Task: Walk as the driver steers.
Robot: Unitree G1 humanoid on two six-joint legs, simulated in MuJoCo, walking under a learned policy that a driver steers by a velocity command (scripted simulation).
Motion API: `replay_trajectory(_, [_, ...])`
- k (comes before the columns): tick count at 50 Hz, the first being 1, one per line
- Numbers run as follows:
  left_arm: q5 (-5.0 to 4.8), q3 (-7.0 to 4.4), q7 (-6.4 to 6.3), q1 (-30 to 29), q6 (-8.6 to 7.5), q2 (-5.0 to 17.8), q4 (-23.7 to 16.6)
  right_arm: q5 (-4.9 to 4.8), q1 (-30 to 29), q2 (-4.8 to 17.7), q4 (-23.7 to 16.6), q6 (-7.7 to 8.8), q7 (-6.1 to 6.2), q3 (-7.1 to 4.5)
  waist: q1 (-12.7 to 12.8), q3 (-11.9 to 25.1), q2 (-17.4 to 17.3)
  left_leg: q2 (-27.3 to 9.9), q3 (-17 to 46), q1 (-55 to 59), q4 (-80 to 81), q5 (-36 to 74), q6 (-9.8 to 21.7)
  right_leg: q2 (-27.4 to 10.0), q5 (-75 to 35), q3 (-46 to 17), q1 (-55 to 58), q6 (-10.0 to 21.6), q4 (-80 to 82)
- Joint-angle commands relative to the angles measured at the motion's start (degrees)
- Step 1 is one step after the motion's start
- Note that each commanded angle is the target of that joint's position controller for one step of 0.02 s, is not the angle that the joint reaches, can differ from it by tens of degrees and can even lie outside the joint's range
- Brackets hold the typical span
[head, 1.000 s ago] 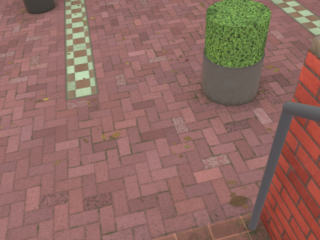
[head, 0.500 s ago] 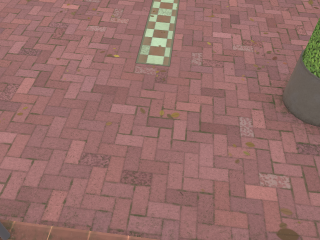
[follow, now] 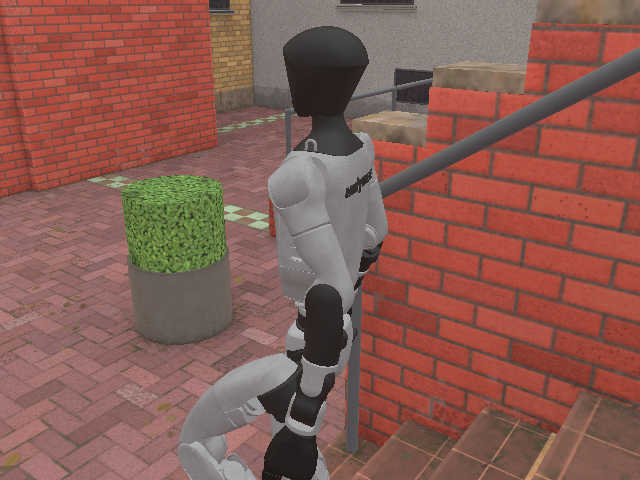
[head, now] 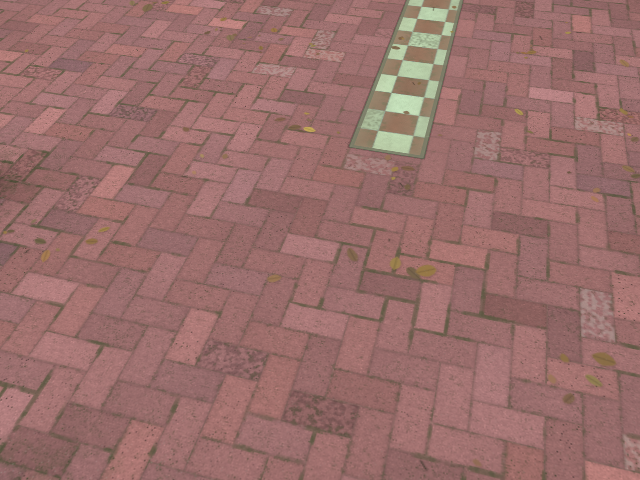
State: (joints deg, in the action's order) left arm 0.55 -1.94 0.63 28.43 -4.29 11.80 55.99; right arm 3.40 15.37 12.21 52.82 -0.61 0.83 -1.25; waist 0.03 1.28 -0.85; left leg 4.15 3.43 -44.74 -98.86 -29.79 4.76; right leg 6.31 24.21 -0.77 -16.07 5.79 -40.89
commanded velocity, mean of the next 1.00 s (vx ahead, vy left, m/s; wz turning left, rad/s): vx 0.50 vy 0.00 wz -0.46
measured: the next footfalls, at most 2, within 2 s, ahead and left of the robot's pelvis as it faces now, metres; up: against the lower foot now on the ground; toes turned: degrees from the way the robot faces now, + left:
left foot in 0.34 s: +0.33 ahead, +0.10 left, -0.17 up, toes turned -11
right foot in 0.88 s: +0.59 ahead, -0.21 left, -0.34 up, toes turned -33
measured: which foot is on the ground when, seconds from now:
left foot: up 0.00-0.32, down 0.34-0.90, up 0.92-1.00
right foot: down 0.00-0.36, up 0.38-0.86, down 0.88-1.00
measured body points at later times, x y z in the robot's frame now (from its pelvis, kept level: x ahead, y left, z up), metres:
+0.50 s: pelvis +0.28 +0.02 -0.15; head +0.27 +0.03 +0.30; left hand +0.30 +0.27 -0.30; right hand +0.30 -0.22 -0.29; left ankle +0.29 +0.11 -0.88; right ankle +0.19 -0.08 -0.68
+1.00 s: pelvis +0.54 -0.11 -0.33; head +0.58 -0.15 +0.12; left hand +0.79 +0.00 -0.46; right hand +0.35 -0.26 -0.48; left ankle +0.47 +0.08 -0.82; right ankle +0.56 -0.19 -1.05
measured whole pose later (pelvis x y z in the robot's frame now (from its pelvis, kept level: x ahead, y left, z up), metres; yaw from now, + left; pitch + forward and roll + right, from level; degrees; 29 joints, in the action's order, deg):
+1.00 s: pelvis +0.54 -0.11 -0.33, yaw -32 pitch +1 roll +0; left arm 2.0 -2.4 0.6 3.4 -2.2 12.0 52.7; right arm 1.1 24.7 9.7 58.1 2.4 0.9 -0.6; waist -5.8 -6.1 -1.0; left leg -4.1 -1.3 -26.2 -100.3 -36.6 3.3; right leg 4.1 11.2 4.1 -22.8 7.0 -34.2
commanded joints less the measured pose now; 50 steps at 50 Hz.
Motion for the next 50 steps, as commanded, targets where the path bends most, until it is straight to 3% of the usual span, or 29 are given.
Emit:
replay_trajectory(1, [0.05, 0.33, -1.55, -0.15, -1.28, 4.74, -2.6, 0.12, -7.91, 2.22, -5.27, 0.43, -1.41, -0.22, -2.81, -10.66, 1.77, -5.66, -2.06, 1.27, 33.83, 28.73, -4.99, -13.63, -23.08, -22.48, -16.63, 8.7, 20.16])
replay_trajectory(3, [-0.63, -1.18, -1.44, -0.74, -1.16, 9.52, -2.81, 0.72, 0.62, 1.63, 0.9, 0.28, -1.59, -0.61, -4.42, -3.58, 7.37, -5.61, -2.46, 12.65, 29.74, 40.44, -3.4, -13.73, -33.69, -21.92, -16.57, 7.57, 15.56])
replay_trajectory(4, [-1.75, -0.32, -2.02, 1.87, -1.46, 5.16, -1.7, -0.28, -5.0, 4.75, -1.33, 1.21, -1.94, -1.45, -2.58, -5.23, 5.81, -7.24, 0.88, 4.99, 39.85, 50.05, -3.13, -10.15, -25.38, -21.22, -9.48, 7.41, 10.02])
replay_trajectory(6, [-2.09, 0.56, -2.92, 3.59, -1.38, 2.4, -1.78, 0.3, -14.59, 2.93, -4.37, 2.92, -2.24, -0.71, 1.32, -3.93, 3.09, -5.62, 0.24, 5.59, 53.71, 58.71, -3.23, -7.57, -16.16, -21.36, -5.22, 7.29, 4.91])
replay_trajectory(9, [-0.32, 0.19, -2.36, 2.99, -0.76, 5.09, -2.18, -0.97, -17.91, 0.44, -6.66, 3.21, -2.63, 0.12, 4.69, -5.09, 3.79, -2.26, -3.2, 17.0, 62.76, 56.7, -4.21, -5.98, -13.28, -20.99, -9.6, 6.49, 3.56])
replay_trajectory(13, [2.24, 0.58, -2.38, 8.62, 1.21, 1.77, 0.81, -2.92, -19.75, 1.31, -10.2, 4.53, -1.8, -0.25, 11.39, -8.21, 6.96, -4.61, 0.42, 17.87, 81.75, 51.21, -4.49, -3.71, -20.0, -22.7, 4.37, 6.36, -6.77])
replay_trajectory(15, [3.1, 0.26, -3.39, 9.19, 2.56, 3.5, 2.42, -3.86, -11.22, 2.27, -7.04, 5.29, -0.84, -1.12, 9.2, -7.3, 4.48, -7.53, 1.24, 25.08, 91.38, 53.21, -3.53, -3.29, -22.22, -21.98, 7.03, 7.0, -19.7])
replay_trajectory(17, [1.43, -0.23, -2.4, 8.78, 2.96, 5.24, 3.2, -2.74, 3.78, 4.77, -1.78, 4.76, -0.71, -2.73, 2.5, -0.47, 0.15, -9.84, 0.06, 49.84, 86.39, 59.24, -2.32, -1.13, -10.66, -18.01, -6.99, 6.34, -40.78])
replay_trajectory(18, [-0.49, -1.33, -1.43, 13.52, 1.91, 5.14, 2.32, -1.7, 9.29, 7.88, -0.73, 3.89, -1.06, -3.47, 3.22, 6.34, -10.22, -17.25, 3.24, 71.15, 70.17, 72.36, -0.81, 2.54, 23.65, -10.54, -25.24, 3.93, -55.21])
replay_trajectory(19, [-2.08, -1.0, -2.38, 15.69, 2.08, 5.14, 2.31, -1.59, 16.59, 8.55, -0.37, 3.02, -2.16, -3.93, -0.59, 15.67, -10.88, -26.94, 9.22, 86.53, 55.47, 72.86, 4.72, 1.02, 33.32, -7.39, -40.02, 2.93, -73.75])
replay_trajectory(20, [-1.16, -0.48, -2.83, 12.17, 2.24, 6.36, 1.42, -2.74, 18.85, 7.45, -1.0, 3.36, -3.11, -3.95, -3.21, 17.41, -6.58, -29.67, 13.52, 84.87, 60.02, 47.86, 8.26, -4.11, 26.6, -5.01, -47.68, 3.39, -74.63])
replay_trajectory(21, [0.52, -0.14, -2.36, 2.26, 2.54, 5.58, -1.65, -2.28, 14.98, 10.05, -0.91, 3.92, -2.64, -5.22, -4.52, 12.31, -12.3, -33.14, 23.7, 72.67, 71.74, 12.45, 15.61, -5.93, 15.16, -1.37, -52.84, 1.89, -75.58])
replay_trajectory(22, [2.69, -1.18, -1.64, -7.09, 2.8, 7.22, -3.29, -1.89, 12.7, 4.89, -1.66, 4.18, -2.0, -4.07, -4.77, 2.45, -3.43, -30.2, 22.09, 59.04, 78.07, 3.49, 14.89, -7.81, 8.5, -2.0, -53.12, 1.21, -70.6])
replay_trajectory(23, [3.48, -1.98, -0.99, -10.08, 3.15, 7.58, -3.12, -1.32, 11.1, 3.34, -1.37, 4.94, -1.72, -2.95, -3.03, -4.78, -0.09, -29.24, 21.31, 44.25, 77.64, 12.99, 13.79, -8.76, 5.05, -4.45, -46.39, 0.27, -63.21])
replay_trajectory(24, [2.63, -2.34, -0.56, -10.7, 3.02, 6.45, -2.79, -1.39, 7.43, 1.18, -1.04, 6.3, -1.46, -1.71, 1.49, -10.0, 3.62, -23.01, 12.02, 32.99, 77.35, 26.46, 8.25, -10.57, -6.87, -8.4, -40.32, -0.84, -48.61])
replay_trajectory(26, [2.05, -1.76, 1.2, -11.58, 3.4, 2.31, -3.12, -2.08, 5.23, 2.07, -0.59, 7.38, -1.04, -1.51, 4.16, -10.75, -1.39, -18.67, 2.19, 20.01, 79.72, 31.87, 4.53, -9.82, -19.42, -6.31, -29.06, -3.42, -29.56])
replay_trajectory(28, [3.88, -1.72, 1.51, -7.98, 4.49, 0.1, -0.86, -1.57, 8.95, 5.31, 1.32, 7.14, -0.43, -2.26, 4.41, -5.0, -8.3, -19.87, 2.15, 22.63, 75.39, 43.34, 7.22, -8.31, -26.49, -2.57, -25.04, -2.91, -34.62])
replay_trajectory(29, [2.91, -2.24, 2.12, -11.61, 3.75, 2.02, -2.14, -2.65, 7.35, 1.85, 1.58, 7.63, 0.04, -1.69, 5.12, -5.19, -6.51, -15.66, -2.27, 26.91, 73.29, 35.21, 3.62, -9.16, -36.61, -5.76, -29.1, -2.06, -23.78])
replay_trajectory(32, [1.63, -1.57, 2.64, -21.5, 1.48, 1.81, -4.9, -2.95, 7.08, 1.55, 1.71, 8.4, 0.26, -0.87, 1.91, -4.74, -2.82, -14.66, -5.14, 19.83, 72.58, 11.93, 1.02, -6.62, -61.98, -1.86, -15.39, -0.81, -5.77])
replay_trajectory(37, [1.05, -1.11, 3.36, -36.1, 1.31, 3.31, -9.38, 0.34, 17.71, 3.48, 4.94, 7.22, -0.01, -0.75, -6.59, -14.86, -1.89, -17.49, -3.93, 36.01, 63.16, 11.12, 2.93, -8.43, -55.24, -0.1, -26.54, -0.47, 7.35])
replay_trajectory(39, [0.63, -0.25, 3.69, -40.2, 1.07, 1.8, -10.34, 0.35, 21.03, 3.57, 6.5, 6.23, 0.68, -0.52, -9.93, -16.1, -1.59, -17.73, -3.82, 40.75, 59.58, 15.41, 3.34, -9.69, -51.82, 1.57, -25.88, -0.66, 14.26])
replay_trajectory(42, [2.07, -0.2, 3.31, -33.91, 1.32, 2.97, -7.64, 0.58, 22.56, 4.63, 8.39, 4.1, 1.39, -0.19, -7.66, -13.56, 1.24, -17.91, -5.58, 42.16, 47.28, 30.86, 3.88, -9.32, -41.6, 6.28, -14.57, 1.61, 20.33])
replay_trajectory(44, [2.67, -2.14, 2.73, -13.02, 1.24, 7.07, -0.34, -0.08, 20.43, 5.7, 8.11, 3.91, 1.12, -0.59, 2.7, -2.06, 4.97, -14.87, -8.44, 33.47, 22.21, 33.95, 3.56, -6.22, -43.78, 8.52, 12.96, 3.02, 21.89])
replay_trajectory(45, [3.96, -3.45, 2.61, -7.52, 0.9, 12.33, 1.54, -1.44, 22.34, 4.21, 7.53, 4.22, 0.42, -0.85, 2.56, 2.32, 12.25, -8.42, -13.63, 11.77, 1.9, -7.57, 0.78, -12.32, -63.58, 2.43, 34.75, 6.5, 10.85])
replay_trajectory(46, [2.05, -4.83, 2.29, 0.06, 1.49, 15.91, 1.14, -3.74, 20.8, 5.38, 3.92, 3.89, 0.93, -1.17, 6.47, 16.54, 13.54, -7.27, -8.71, -8.78, -16.65, -21.22, -1.37, -25.96, -82.34, -13.94, 59.12, 15.55, -7.62])
replay_trajectory(47, [0.57, -3.78, 1.37, 4.44, 2.07, 13.24, 0.82, -3.74, 13.35, 8.19, 0.52, 4.21, 0.64, -1.14, 10.96, 20.17, 8.35, -9.44, -4.91, -16.42, -10.32, -13.53, -0.8, -28.01, -67.86, -18.83, 60.38, 16.16, 0.22])
replay_trajectory(48, [1.49, -4.09, -0.95, 3.87, 3.09, 14.74, 0.91, -4.36, 9.14, 5.53, -2.3, 4.78, 0.02, -0.33, 9.72, 19.17, 12.0, -8.45, -4.26, -21.8, -8.64, -9.46, -1.28, -30.86, -38.26, -26.68, 56.24, 18.3, 10.82])
replay_trajectory(49, [1.4, -3.75, -2.05, -1.26, 3.69, 11.65, -0.9, -2.41, 6.03, 5.96, -1.06, 4.45, 0.06, -0.76, 7.68, 12.64, 2.6, -9.54, -5.5, -18.91, -5.12, -4.91, -1.25, -28.43, -22.85, -25.59, 43.18, 15.36, 18.22])
replay_trajectory(50, [0.8, -2.7, -2.44, -7.03, 2.45, 9.78, -2.49, -1.37, 7.23, 6.34, -1.55, 4.23, -0.26, -1.24, 3.47, 8.97, 1.19, -11.46, -1.99, -12.69, 7.03, 6.39, -1.69, -29.5, -24.07, -24.56, 30.95, 14.24, 18.58])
